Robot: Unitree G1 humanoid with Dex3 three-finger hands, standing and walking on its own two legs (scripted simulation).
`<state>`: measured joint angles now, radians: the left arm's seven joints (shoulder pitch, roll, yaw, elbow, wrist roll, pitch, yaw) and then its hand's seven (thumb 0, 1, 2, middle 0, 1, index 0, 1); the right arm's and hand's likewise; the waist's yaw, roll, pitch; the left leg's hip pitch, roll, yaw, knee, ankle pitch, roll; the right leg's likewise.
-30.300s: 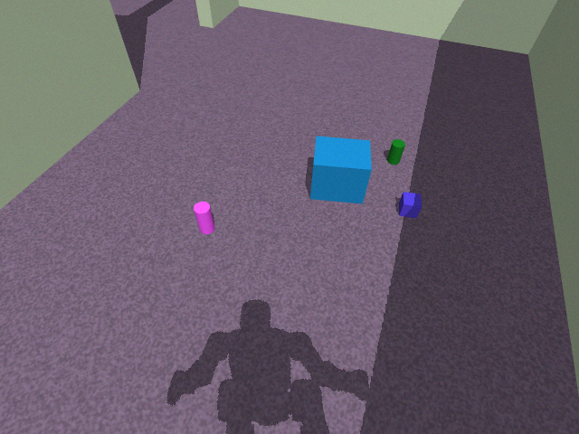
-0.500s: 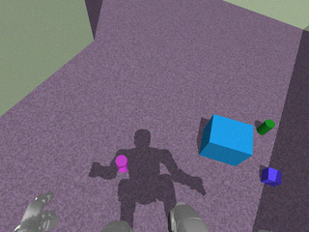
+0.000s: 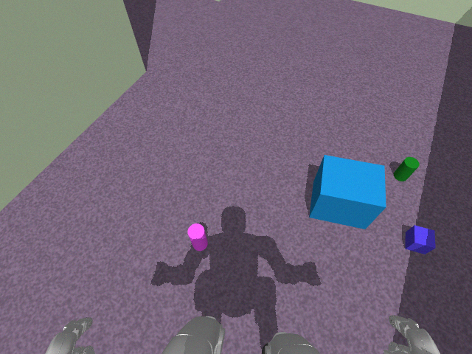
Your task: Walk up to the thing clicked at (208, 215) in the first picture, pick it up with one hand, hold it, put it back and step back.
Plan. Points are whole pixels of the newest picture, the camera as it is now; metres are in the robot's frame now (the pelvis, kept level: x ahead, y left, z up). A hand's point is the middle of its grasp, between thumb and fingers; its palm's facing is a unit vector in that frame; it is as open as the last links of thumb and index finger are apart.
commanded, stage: step back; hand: left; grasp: from the side
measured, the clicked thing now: (198, 237) +0.55 +0.19 -0.69
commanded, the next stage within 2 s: none
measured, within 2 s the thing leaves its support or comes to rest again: neither
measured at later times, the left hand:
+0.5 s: hand out of the picture -0.06 +0.26 -0.16, palm faces -0.05 -0.92 -0.40, open 7.4 cm
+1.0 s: hand out of the picture -0.20 +0.23 -0.15, palm faces +0.01 -0.93 -0.37, open 7.4 cm
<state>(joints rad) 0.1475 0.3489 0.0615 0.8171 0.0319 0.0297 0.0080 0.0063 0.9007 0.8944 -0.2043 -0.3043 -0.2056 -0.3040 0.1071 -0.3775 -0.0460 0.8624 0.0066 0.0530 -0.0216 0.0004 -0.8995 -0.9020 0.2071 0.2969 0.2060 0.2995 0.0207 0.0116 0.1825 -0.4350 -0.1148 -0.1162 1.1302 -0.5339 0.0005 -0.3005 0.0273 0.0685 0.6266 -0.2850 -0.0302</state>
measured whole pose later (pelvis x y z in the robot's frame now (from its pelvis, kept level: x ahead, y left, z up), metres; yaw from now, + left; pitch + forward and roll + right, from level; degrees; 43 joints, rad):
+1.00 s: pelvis -0.32 -0.04 +0.00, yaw +1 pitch -3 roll -1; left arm 0.12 0.40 0.07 0.81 0.01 0.07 0.01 0.00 0.90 0.89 -0.20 -0.30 -0.20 -0.30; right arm 0.17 -0.35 -0.03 0.86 -0.04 0.03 -0.01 0.00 -0.90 -0.90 0.21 0.30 0.21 0.30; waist 0.00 -0.03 0.17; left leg -0.33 0.00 -0.03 0.63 -0.26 0.02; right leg -0.47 0.10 0.12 1.18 -0.53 -0.01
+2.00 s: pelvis -0.43 -0.06 +0.00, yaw +4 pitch -3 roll +0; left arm 0.22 0.36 0.04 0.97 0.03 -0.04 -0.02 0.00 0.90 0.89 -0.21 -0.30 -0.21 -0.30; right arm 0.20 -0.39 -0.06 0.98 -0.03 -0.01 0.01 0.00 -0.90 -0.90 0.21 0.30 0.20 0.30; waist 0.03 0.02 0.09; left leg -0.34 0.02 -0.02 0.66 -0.36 0.01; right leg -0.25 -0.02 -0.03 0.61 -0.32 -0.01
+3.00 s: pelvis -0.40 -0.04 +0.02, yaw +3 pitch -2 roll +0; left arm 0.10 0.35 0.01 1.15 0.01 -0.02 -0.01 0.00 0.90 0.89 -0.20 -0.30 -0.20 -0.30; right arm 0.09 -0.34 -0.01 1.16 -0.01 -0.02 0.01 0.00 -0.90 -0.90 0.21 0.30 0.21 0.30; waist -0.01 0.00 0.06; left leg -0.15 0.01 0.03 0.32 -0.15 -0.01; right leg -0.08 -0.03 0.00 0.32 -0.21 0.03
